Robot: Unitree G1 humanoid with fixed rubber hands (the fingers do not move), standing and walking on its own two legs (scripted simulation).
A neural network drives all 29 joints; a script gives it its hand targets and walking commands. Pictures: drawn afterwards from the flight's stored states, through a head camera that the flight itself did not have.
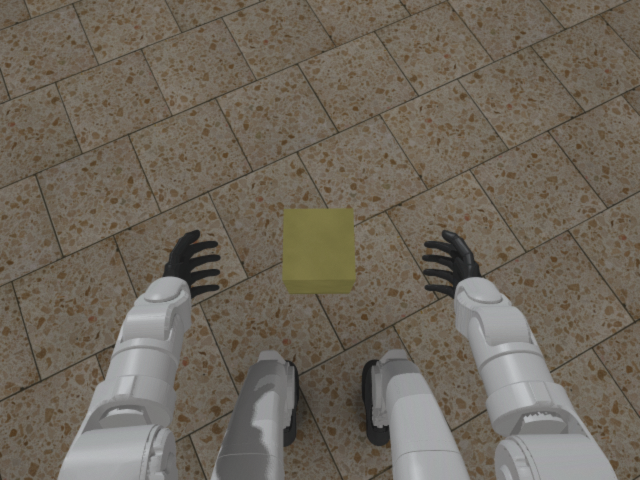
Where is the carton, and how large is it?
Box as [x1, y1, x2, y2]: [282, 208, 355, 293]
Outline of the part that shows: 352,208 284,209 282,280 289,293 349,293 355,279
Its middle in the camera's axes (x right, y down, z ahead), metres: -0.01 +0.03 +1.02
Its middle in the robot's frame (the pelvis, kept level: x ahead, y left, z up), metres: +0.50 +0.02 -0.57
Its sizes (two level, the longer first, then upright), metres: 0.175 0.169 0.210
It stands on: the floor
